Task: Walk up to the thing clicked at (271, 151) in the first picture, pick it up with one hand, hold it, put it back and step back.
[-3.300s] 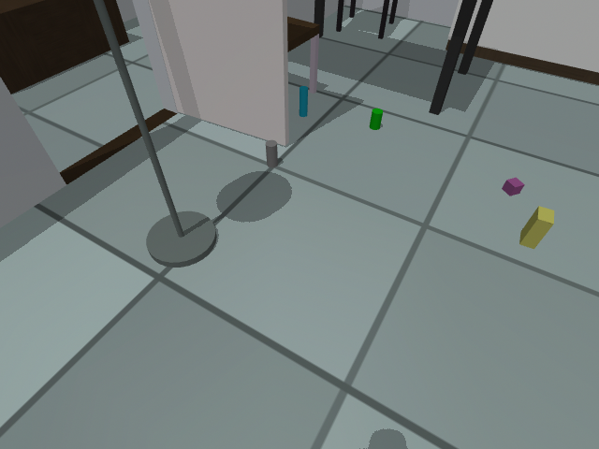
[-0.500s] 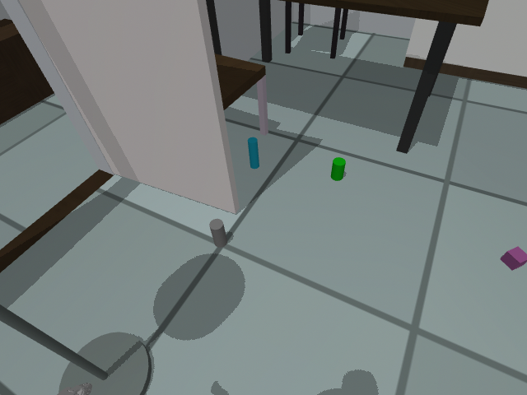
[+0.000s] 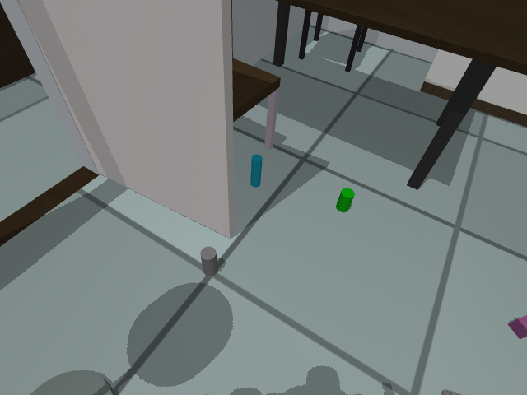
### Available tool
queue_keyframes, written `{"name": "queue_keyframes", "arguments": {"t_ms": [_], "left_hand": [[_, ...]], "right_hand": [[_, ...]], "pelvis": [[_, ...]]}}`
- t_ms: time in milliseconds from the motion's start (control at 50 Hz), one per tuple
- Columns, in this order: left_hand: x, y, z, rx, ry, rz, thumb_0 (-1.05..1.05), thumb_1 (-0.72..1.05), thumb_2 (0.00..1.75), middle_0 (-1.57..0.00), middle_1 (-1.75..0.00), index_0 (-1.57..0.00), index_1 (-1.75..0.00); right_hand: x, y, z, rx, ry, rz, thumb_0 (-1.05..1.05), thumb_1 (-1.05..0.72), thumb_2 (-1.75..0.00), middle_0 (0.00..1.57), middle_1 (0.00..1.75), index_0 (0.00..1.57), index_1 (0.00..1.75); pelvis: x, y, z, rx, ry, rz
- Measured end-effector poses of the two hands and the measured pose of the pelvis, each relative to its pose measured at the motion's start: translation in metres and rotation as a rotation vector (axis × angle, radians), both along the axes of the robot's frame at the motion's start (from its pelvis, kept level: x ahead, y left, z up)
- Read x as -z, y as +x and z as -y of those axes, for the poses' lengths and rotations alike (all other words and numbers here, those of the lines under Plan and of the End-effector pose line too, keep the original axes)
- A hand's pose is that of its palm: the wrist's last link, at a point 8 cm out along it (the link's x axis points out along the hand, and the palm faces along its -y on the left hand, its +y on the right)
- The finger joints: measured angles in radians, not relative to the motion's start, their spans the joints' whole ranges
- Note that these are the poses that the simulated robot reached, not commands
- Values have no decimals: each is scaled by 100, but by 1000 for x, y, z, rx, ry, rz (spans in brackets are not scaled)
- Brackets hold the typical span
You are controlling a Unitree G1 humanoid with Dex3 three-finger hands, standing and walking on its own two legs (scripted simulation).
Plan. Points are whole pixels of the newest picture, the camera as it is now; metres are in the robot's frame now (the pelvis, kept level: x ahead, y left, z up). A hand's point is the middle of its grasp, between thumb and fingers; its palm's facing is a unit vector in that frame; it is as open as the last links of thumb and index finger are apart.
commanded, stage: walk up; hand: left
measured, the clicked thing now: (209, 261) +0.71 +0.21 -0.69
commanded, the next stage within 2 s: none
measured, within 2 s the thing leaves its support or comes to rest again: neither
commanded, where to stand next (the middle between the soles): +0.37 +0.00 m, yaw -1 degrees
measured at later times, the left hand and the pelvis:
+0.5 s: hand (117, 365) +0.19 +0.24 -0.11, palm faces +0.00 -0.90 -0.44, open 7.4 cm; pelvis +0.16 -0.04 +0.01, yaw +0 degrees
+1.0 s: hand (126, 284) +0.35 +0.29 -0.15, palm faces -0.04 -0.92 -0.38, open 7.4 cm; pelvis +0.28 +0.01 +0.00, yaw -1 degrees
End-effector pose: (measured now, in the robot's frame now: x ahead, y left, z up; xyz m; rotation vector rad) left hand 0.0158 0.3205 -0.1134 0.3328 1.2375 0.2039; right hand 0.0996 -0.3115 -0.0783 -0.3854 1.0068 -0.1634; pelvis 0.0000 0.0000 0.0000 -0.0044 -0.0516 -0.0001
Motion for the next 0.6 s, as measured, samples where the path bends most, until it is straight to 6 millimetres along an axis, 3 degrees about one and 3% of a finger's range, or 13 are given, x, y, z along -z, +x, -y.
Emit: {"name": "queue_keyframes", "arguments": {"t_ms": [160,300,400,500,600], "left_hand": [[-18,83,10,64,-12,59,1,91,90,-20,-30,-20,-30],[-30,146,24,83,62,117,1,91,90,-20,-30,-20,-30],[-38,164,36,39,96,144,1,91,90,-20,-30,-20,-30],[-47,170,38,15,92,96,1,90,90,-20,-30,-20,-30],[-42,184,24,-2,83,57,1,90,90,-20,-30,-21,-30]], "right_hand": [[-6,20,8,41,9,-27,0,-90,-90,21,30,21,30],[25,43,45,76,40,-96,0,-90,-90,21,30,21,30],[40,82,54,65,48,-148,1,-90,-90,21,30,20,30],[31,127,48,30,70,-138,1,-90,-90,20,30,20,30],[20,168,37,3,57,-147,0,-90,-90,20,30,20,30]], "pelvis": [[-12,51,7,22,17,7],[1,105,35,21,26,4],[3,133,45,11,2,12],[-9,161,42,2,-8,1],[-10,192,33,-4,-16,-10]]}}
